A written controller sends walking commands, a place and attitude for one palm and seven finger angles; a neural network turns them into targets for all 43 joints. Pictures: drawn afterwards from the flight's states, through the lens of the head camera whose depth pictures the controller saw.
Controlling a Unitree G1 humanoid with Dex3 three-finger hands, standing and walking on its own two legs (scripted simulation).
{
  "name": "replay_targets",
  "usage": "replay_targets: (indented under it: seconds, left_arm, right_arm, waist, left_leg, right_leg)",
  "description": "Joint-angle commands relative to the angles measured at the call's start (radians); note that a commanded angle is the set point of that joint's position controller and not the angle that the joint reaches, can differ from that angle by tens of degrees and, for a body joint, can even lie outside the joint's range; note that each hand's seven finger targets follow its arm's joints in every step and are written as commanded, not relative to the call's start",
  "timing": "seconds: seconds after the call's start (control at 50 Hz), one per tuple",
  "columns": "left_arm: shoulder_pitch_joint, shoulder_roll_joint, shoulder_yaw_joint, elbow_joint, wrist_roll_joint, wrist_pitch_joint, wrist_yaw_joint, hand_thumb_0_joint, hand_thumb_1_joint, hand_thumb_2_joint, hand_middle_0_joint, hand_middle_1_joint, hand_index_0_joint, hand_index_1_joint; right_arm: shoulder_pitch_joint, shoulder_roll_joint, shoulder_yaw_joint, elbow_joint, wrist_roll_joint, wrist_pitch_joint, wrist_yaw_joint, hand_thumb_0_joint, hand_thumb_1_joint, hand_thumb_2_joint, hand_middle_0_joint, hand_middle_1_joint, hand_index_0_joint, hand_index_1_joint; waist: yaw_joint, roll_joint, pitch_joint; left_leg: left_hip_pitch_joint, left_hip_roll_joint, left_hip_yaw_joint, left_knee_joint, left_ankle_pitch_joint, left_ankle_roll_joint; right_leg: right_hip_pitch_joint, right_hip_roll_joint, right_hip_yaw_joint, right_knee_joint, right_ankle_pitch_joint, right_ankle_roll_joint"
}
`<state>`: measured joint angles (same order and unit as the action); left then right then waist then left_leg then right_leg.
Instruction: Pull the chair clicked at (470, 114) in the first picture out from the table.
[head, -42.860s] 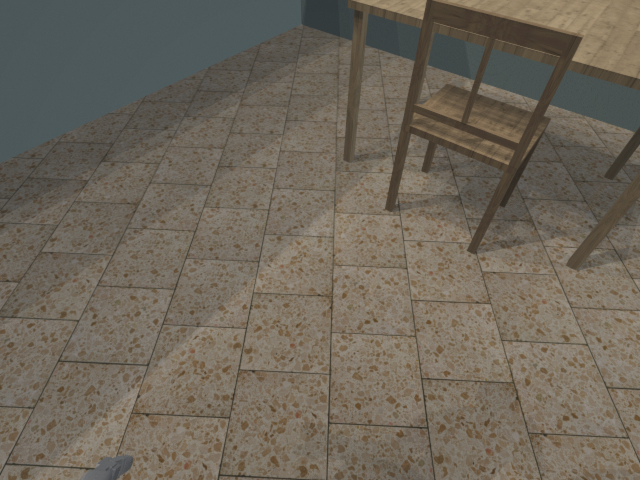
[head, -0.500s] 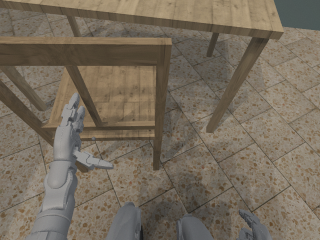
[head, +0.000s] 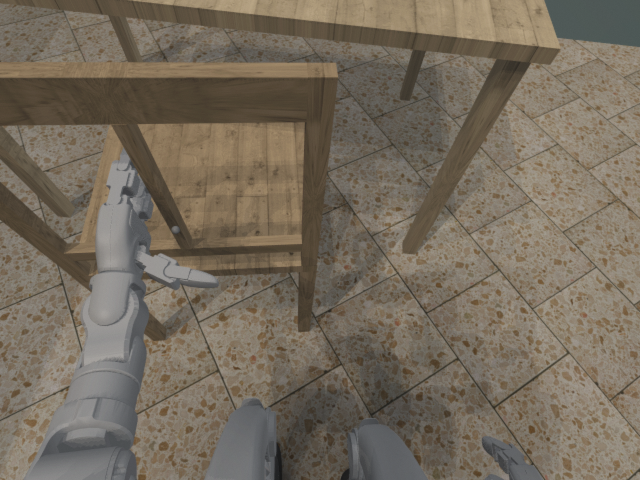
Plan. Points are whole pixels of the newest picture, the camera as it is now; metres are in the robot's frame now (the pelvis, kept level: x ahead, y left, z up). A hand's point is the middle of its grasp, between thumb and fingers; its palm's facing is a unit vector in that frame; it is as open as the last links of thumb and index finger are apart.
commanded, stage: push the fingers through the gap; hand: left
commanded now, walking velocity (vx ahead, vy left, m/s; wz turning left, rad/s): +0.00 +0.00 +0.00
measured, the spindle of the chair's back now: (161, 195) +0.47 +0.21 +0.02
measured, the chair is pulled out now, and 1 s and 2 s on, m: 0.15 0.15 0.16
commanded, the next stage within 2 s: hook a spindle and tug to test in 0.60 s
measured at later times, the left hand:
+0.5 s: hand (180, 217) +0.43 +0.18 +0.02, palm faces +0.08 -1.00 -0.03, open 16.9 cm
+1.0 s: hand (179, 217) +0.43 +0.18 +0.03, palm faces +0.08 -1.00 -0.03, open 15.9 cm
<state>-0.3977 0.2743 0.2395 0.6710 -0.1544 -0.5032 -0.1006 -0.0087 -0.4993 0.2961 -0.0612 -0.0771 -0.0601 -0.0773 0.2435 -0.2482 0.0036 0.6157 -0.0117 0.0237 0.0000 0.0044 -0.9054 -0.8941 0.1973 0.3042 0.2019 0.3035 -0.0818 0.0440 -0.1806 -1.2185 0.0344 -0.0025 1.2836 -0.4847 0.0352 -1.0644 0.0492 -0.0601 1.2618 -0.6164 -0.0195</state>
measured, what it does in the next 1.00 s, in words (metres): stands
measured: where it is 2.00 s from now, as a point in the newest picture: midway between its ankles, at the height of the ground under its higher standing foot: outside the picture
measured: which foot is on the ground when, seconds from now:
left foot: down 0.00-1.00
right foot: down 0.00-1.00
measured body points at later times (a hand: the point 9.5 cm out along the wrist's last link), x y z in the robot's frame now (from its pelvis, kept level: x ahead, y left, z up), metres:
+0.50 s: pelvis +0.00 +0.00 +0.00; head +0.13 +0.02 +0.43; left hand +0.42 +0.24 +0.03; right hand +0.08 -0.26 -0.12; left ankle +0.06 +0.10 -0.62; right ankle -0.01 -0.11 -0.62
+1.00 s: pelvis +0.00 +0.00 +0.00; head +0.12 +0.02 +0.43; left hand +0.42 +0.23 +0.03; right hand +0.10 -0.26 -0.12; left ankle +0.06 +0.10 -0.62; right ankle -0.01 -0.11 -0.62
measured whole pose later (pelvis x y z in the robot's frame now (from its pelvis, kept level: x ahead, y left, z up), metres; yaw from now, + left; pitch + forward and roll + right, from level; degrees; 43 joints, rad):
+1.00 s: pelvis +0.00 +0.00 +0.00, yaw +0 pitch +24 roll -4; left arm -0.49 0.29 0.27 0.80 -0.14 -0.52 -0.11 -0.01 -0.50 0.30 -0.18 -0.46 -0.18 -0.46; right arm 0.25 -0.24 0.00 0.61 -0.01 0.08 0.02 0.00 -0.91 -0.89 0.20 0.30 0.20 0.30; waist -0.09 0.04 -0.18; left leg -1.22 0.03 0.00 1.28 -0.49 0.04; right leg -1.07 0.05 -0.06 1.25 -0.61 -0.02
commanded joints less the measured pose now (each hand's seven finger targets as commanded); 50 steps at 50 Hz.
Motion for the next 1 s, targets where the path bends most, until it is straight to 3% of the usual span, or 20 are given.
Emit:
replay_targets:
  seconds: [0.0, 0.1, 0.16, 0.24, 0.26, 0.34, 0.42, 0.5, 0.54, 0.68, 0.76, 0.84, 0.92, 0.94, 0.98]
  left_arm:
    - [-0.282, 0.163, 0.033, -0.12, -0.006, -0.036, -0.004, 0.0, -0.5, 0.3, -0.06, -0.08, -0.06, -0.08]
    - [-0.38, 0.171, 0.04, -0.11, -0.005, -0.042, 0.002, 0.0, -0.5, 0.3, -0.06, -0.08, -0.06, -0.08]
    - [-0.498, 0.227, 0.071, -0.122, 0.008, -0.08, 0.017, 0.0, -0.5, 0.3, -0.06, -0.08, -0.06, -0.08]
    - [-0.436, 0.205, 0.059, -0.095, 0.024, -0.093, 0.02, 0.0, -0.5, 0.3, -0.06, -0.08, -0.06, -0.08]
    - [-0.435, 0.189, 0.046, -0.077, 0.025, -0.085, 0.018, 0.0, -0.5, 0.3, -0.06, -0.08, -0.06, -0.08]
    - [-0.347, 0.195, 0.068, 0.0, 0.015, -0.037, 0.001, 0.0, -0.5, 0.3, -0.06, -0.08, -0.06, -0.08]
    - [-0.378, 0.211, 0.079, -0.045, 0.003, -0.043, -0.001, 0.0, -0.5, 0.3, -0.06, -0.08, -0.06, -0.08]
    - [-0.424, 0.222, 0.08, -0.134, 0.003, -0.093, 0.006, 0.0, -0.5, 0.3, -0.06, -0.08, -0.06, -0.08]
    - [-0.423, 0.202, 0.063, -0.134, 0.004, -0.105, 0.007, 0.0, -0.5, 0.3, -0.06, -0.08, -0.06, -0.08]
    - [-0.391, 0.192, 0.052, -0.039, 0.007, -0.07, -0.016, 0.0, -0.5, 0.3, -0.06, -0.08, -0.06, -0.08]
    - [-0.422, 0.226, 0.082, -0.05, -0.003, -0.067, -0.014, 0.0, -0.5, 0.3, -0.13, -0.299, -0.13, -0.299]
    - [-0.406, 0.213, 0.078, -0.093, -0.003, -0.089, -0.006, 0.0, -0.5, 0.3, -0.201, -0.518, -0.201, -0.518]
    - [-0.397, 0.174, 0.039, -0.09, 0.008, -0.09, -0.002, 0.0, -0.5, 0.3, -0.271, -0.738, -0.271, -0.738]
    - [-0.392, 0.163, 0.028, -0.059, 0.013, -0.08, -0.002, 0.0, -0.5, 0.3, -0.289, -0.792, -0.289, -0.792]
    - [-0.428, 0.18, 0.042, -0.026, 0.012, -0.068, 0.0, 0.0, -0.5, 0.3, -0.324, -0.902, -0.324, -0.902]
  right_arm:
    - [0.079, -0.166, -0.062, -0.09, 0.007, -0.01, -0.002, 0.0, -0.9, -0.9, 0.2, 0.3, 0.2, 0.3]
    - [0.086, -0.166, -0.059, -0.089, 0.006, 0.001, -0.003, 0.0, -0.9, -0.9, 0.2, 0.3, 0.2, 0.3]
    - [0.096, -0.168, -0.059, -0.07, -0.002, 0.0, -0.007, 0.0, -0.9, -0.9, 0.2, 0.3, 0.2, 0.3]
    - [0.104, -0.166, -0.061, -0.074, -0.008, 0.006, 0.002, 0.0, -0.9, -0.9, 0.2, 0.3, 0.2, 0.3]
    - [0.105, -0.165, -0.062, -0.072, -0.007, 0.011, 0.004, 0.0, -0.9, -0.9, 0.2, 0.3, 0.2, 0.3]
    - [0.113, -0.169, -0.06, -0.088, 0.001, 0.032, 0.01, 0.0, -0.9, -0.9, 0.2, 0.3, 0.2, 0.3]
    - [0.11, -0.165, -0.059, -0.098, 0.004, 0.04, 0.009, 0.0, -0.9, -0.9, 0.2, 0.3, 0.2, 0.3]
    - [0.108, -0.161, -0.062, -0.088, 0.0, 0.033, 0.008, 0.0, -0.9, -0.9, 0.2, 0.3, 0.2, 0.3]
    - [0.109, -0.16, -0.064, -0.079, -0.001, 0.029, 0.009, 0.0, -0.9, -0.9, 0.2, 0.3, 0.2, 0.3]
    - [0.105, -0.167, -0.062, -0.074, 0.003, 0.034, 0.008, 0.0, -0.9, -0.9, 0.2, 0.3, 0.2, 0.3]
    - [0.099, -0.167, -0.059, -0.082, 0.003, 0.036, 0.003, 0.0, -0.9, -0.9, 0.2, 0.3, 0.2, 0.3]
    - [0.096, -0.162, -0.061, -0.087, -0.001, 0.029, 0.007, 0.0, -0.9, -0.9, 0.2, 0.3, 0.2, 0.3]
    - [0.097, -0.162, -0.063, -0.085, -0.001, 0.03, 0.011, 0.0, -0.9, -0.9, 0.2, 0.3, 0.2, 0.3]
    - [0.099, -0.161, -0.062, -0.083, 0.001, 0.033, 0.013, 0.0, -0.9, -0.9, 0.2, 0.3, 0.2, 0.3]
    - [0.101, -0.165, -0.06, -0.077, 0.0, 0.037, 0.01, 0.0, -0.9, -0.9, 0.2, 0.3, 0.2, 0.3]
  waist:
    - [-0.022, 0.011, -0.395]
    - [-0.028, 0.034, -0.4]
    - [-0.042, 0.061, -0.426]
    - [-0.022, 0.102, -0.48]
    - [-0.03, 0.1, -0.473]
    - [-0.02, 0.023, -0.442]
    - [-0.025, 0.019, -0.426]
    - [-0.023, 0.058, -0.458]
    - [-0.034, 0.068, -0.454]
    - [-0.033, 0.056, -0.401]
    - [-0.03, 0.05, -0.412]
    - [-0.021, 0.076, -0.46]
    - [-0.034, 0.066, -0.448]
    - [-0.038, 0.055, -0.415]
    - [-0.046, 0.031, -0.386]
  left_leg:
    - [0.468, -0.008, -0.067, -0.137, 0.276, -0.013]
    - [0.487, -0.007, -0.074, -0.138, 0.274, -0.014]
    - [0.508, -0.003, -0.082, -0.123, 0.278, -0.014]
    - [0.569, 0.0, -0.086, -0.129, 0.348, -0.023]
    - [0.565, 0.0, -0.085, -0.129, 0.339, -0.022]
    - [0.484, -0.008, -0.068, -0.134, 0.324, -0.013]
    - [0.465, -0.01, -0.062, -0.133, 0.315, -0.008]
    - [0.514, -0.006, -0.064, -0.132, 0.334, -0.012]
    - [0.536, -0.005, -0.066, -0.128, 0.344, -0.013]
    - [0.498, -0.007, -0.071, -0.137, 0.283, -0.014]
    - [0.476, -0.01, -0.064, -0.129, 0.282, -0.01]
    - [0.521, -0.008, -0.064, -0.124, 0.337, -0.013]
    - [0.535, -0.005, -0.073, -0.127, 0.332, -0.014]
    - [0.519, -0.005, -0.075, -0.132, 0.31, -0.015]
    - [0.467, -0.01, -0.069, -0.127, 0.261, -0.01]
  right_leg:
    - [0.05, 0.002, 0.026, -0.192, 0.308, -0.006]
    - [0.02, 0.001, 0.023, -0.192, 0.291, -0.009]
    - [-0.006, 0.003, 0.027, -0.181, 0.282, -0.009]
    - [-0.002, 0.004, 0.019, -0.171, 0.316, -0.016]
    - [-0.009, 0.004, 0.017, -0.174, 0.313, -0.014]
    - [0.058, 0.004, 0.023, -0.183, 0.345, -0.009]
    - [0.074, 0.005, 0.032, -0.189, 0.355, -0.007]
    - [0.068, 0.007, 0.034, -0.187, 0.358, -0.008]
    - [0.047, 0.008, 0.033, -0.189, 0.359, -0.009]
    - [0.025, 0.006, 0.025, -0.196, 0.305, -0.01]
    - [0.048, 0.004, 0.035, -0.196, 0.316, -0.008]
    - [0.051, 0.005, 0.033, -0.184, 0.356, -0.01]
    - [0.024, 0.008, 0.027, -0.182, 0.338, -0.011]
    - [0.014, 0.007, 0.023, -0.188, 0.32, -0.01]
    - [0.021, 0.006, 0.029, -0.196, 0.294, -0.006]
